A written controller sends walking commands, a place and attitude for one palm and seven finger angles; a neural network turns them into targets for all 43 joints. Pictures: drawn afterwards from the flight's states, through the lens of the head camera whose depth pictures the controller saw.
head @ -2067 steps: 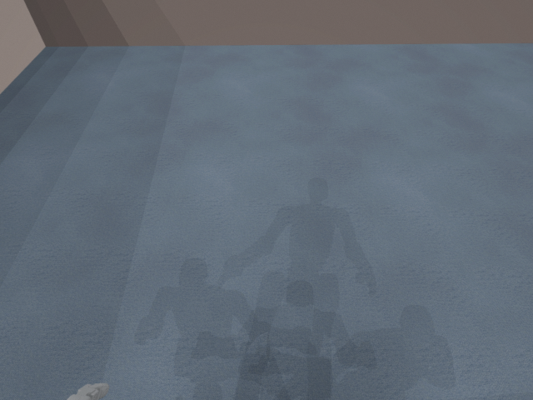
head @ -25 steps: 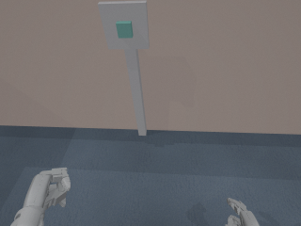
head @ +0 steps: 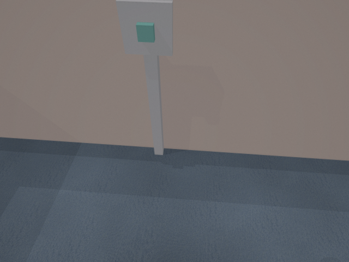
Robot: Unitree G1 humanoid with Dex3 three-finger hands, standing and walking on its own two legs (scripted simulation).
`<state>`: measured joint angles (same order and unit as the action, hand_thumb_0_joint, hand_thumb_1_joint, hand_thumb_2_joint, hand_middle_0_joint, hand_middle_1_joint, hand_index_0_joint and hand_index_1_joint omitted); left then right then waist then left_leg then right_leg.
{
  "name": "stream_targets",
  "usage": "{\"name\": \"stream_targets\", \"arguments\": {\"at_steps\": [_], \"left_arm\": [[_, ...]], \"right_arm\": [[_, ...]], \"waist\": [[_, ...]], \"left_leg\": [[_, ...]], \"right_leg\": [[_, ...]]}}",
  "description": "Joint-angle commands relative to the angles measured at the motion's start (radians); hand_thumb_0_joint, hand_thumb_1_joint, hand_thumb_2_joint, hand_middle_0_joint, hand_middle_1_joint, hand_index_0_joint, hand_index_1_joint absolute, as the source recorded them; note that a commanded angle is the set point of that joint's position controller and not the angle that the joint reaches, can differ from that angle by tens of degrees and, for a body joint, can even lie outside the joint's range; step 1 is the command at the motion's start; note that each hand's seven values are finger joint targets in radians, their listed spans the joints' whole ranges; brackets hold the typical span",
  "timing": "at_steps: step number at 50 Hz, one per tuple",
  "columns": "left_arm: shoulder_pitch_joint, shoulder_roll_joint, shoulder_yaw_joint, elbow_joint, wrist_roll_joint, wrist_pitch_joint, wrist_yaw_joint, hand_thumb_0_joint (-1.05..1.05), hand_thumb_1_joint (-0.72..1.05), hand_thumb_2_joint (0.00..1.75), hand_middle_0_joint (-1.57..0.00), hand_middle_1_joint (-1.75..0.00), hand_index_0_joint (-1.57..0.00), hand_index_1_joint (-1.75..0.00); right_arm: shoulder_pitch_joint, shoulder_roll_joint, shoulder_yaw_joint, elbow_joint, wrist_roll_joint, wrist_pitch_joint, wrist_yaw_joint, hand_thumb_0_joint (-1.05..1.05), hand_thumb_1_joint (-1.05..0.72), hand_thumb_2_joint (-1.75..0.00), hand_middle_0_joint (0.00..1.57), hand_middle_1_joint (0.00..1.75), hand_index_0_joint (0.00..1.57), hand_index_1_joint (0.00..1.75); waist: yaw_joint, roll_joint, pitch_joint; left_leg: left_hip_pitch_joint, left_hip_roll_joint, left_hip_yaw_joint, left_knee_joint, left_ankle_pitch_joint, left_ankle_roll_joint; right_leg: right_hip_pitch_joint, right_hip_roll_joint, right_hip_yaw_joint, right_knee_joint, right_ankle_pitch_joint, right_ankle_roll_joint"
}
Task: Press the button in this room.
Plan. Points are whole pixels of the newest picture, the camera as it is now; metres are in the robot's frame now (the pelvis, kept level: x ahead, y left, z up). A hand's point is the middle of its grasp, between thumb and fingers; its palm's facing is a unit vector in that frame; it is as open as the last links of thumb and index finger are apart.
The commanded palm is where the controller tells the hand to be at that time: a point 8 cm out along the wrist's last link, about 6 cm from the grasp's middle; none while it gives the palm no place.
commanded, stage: let the arm hang, fingers relaxed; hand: left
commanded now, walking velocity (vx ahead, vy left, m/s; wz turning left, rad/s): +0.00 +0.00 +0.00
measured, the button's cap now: (146, 32) +0.87 +0.17 +0.11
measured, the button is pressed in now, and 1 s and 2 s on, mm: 0 0 0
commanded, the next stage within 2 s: stand and wait in 0.48 s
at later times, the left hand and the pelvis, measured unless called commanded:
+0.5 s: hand out of the picture +0.09 +0.20 -0.16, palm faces -0.03 -0.96 -0.28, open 7.4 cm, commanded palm none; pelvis +0.02 -0.02 +0.01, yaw -1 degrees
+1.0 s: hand out of the picture +0.11 +0.21 -0.15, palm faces -0.04 -0.94 -0.34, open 7.4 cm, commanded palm none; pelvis +0.04 -0.03 +0.01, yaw -1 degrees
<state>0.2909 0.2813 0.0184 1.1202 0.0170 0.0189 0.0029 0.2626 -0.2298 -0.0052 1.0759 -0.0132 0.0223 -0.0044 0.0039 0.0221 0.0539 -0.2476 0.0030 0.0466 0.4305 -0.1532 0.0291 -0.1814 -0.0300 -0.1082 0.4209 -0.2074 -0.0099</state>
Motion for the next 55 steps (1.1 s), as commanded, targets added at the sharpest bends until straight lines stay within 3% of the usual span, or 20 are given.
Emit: {"name": "stream_targets", "arguments": {"at_steps": [1, 6, 15, 22, 37, 46, 53, 55], "left_arm": [[-0.033, 0.138, 0.022, -0.033, -0.002, -0.031, 0.012, 0.00, 0.90, 0.90, -0.20, -0.30, -0.20, -0.30], [-0.063, 0.145, 0.025, -0.022, -0.002, -0.034, 0.014, 0.00, 0.90, 0.90, -0.20, -0.30, -0.20, -0.30], [-0.115, 0.162, 0.031, -0.023, -0.004, -0.048, 0.015, 0.00, 0.90, 0.90, -0.20, -0.30, -0.20, -0.30], [-0.153, 0.178, 0.034, -0.025, -0.005, -0.053, 0.014, 0.00, 0.90, 0.90, -0.20, -0.30, -0.20, -0.30], [-0.201, 0.216, 0.034, -0.025, -0.007, -0.058, 0.013, 0.00, 0.90, 0.90, -0.20, -0.30, -0.20, -0.30], [-0.207, 0.232, 0.033, -0.024, -0.007, -0.059, 0.013, 0.00, 0.90, 0.90, -0.20, -0.30, -0.20, -0.30], [-0.204, 0.239, 0.036, -0.026, -0.007, -0.063, 0.017, 0.00, 0.90, 0.90, -0.20, -0.30, -0.20, -0.30], [-0.205, 0.237, 0.036, -0.025, -0.008, -0.062, 0.018, 0.00, 0.90, 0.90, -0.20, -0.30, -0.20, -0.30]], "right_arm": [[0.000, -0.166, -0.041, -0.028, -0.005, -0.021, -0.013, 0.00, -0.90, -0.90, 0.20, 0.30, 0.20, 0.30], [-0.018, -0.172, -0.041, -0.009, -0.005, -0.026, -0.013, 0.00, -0.90, -0.90, 0.20, 0.30, 0.20, 0.30], [-0.071, -0.179, -0.038, 0.004, -0.003, -0.038, -0.014, 0.00, -0.90, -0.90, 0.20, 0.30, 0.20, 0.30], [-0.107, -0.204, -0.038, 0.007, -0.004, -0.041, -0.014, 0.00, -0.90, -0.90, 0.20, 0.30, 0.20, 0.30], [-0.152, -0.257, -0.038, 0.005, -0.002, -0.039, -0.016, 0.00, -0.90, -0.90, 0.20, 0.30, 0.20, 0.30], [-0.168, -0.269, -0.037, 0.005, -0.002, -0.037, -0.015, 0.00, -0.90, -0.90, 0.20, 0.30, 0.20, 0.30], [-0.166, -0.273, -0.036, 0.002, 0.001, -0.038, -0.017, 0.00, -0.90, -0.90, 0.20, 0.30, 0.20, 0.30], [-0.171, -0.271, -0.037, 0.004, -0.001, -0.037, -0.017, 0.00, -0.90, -0.90, 0.20, 0.30, 0.20, 0.30]], "waist": [[-0.007, -0.031, 0.016], [-0.008, -0.030, 0.028], [-0.006, -0.014, -0.027], [-0.008, 0.005, -0.044], [-0.014, -0.017, -0.074], [-0.014, -0.021, -0.067], [-0.015, -0.043, -0.104], [-0.015, -0.033, -0.087]], "left_leg": [[0.013, 0.110, -0.145, -0.144, -0.174, 0.014], [0.017, 0.112, -0.140, -0.154, -0.139, 0.012], [0.067, 0.117, -0.121, -0.135, 0.042, 0.004], [0.094, 0.121, -0.114, -0.141, 0.076, -0.005], [0.148, 0.136, -0.104, -0.147, 0.128, -0.014], [0.165, 0.137, -0.097, -0.154, 0.131, -0.016], [0.190, 0.141, -0.088, -0.146, 0.178, -0.016], [0.190, 0.140, -0.085, -0.148, 0.176, -0.018]], "right_leg": [[-0.062, -0.091, 0.124, -0.131, -0.170, -0.054], [-0.056, -0.093, 0.127, -0.131, -0.145, -0.050], [0.011, -0.109, 0.131, -0.139, 0.002, -0.046], [0.036, -0.113, 0.138, -0.156, 0.051, -0.045], [0.074, -0.115, 0.147, -0.178, 0.155, -0.041], [0.074, -0.117, 0.150, -0.188, 0.171, -0.038], [0.108, -0.117, 0.145, -0.179, 0.268, -0.033], [0.100, -0.120, 0.147, -0.181, 0.276, -0.033]]}}
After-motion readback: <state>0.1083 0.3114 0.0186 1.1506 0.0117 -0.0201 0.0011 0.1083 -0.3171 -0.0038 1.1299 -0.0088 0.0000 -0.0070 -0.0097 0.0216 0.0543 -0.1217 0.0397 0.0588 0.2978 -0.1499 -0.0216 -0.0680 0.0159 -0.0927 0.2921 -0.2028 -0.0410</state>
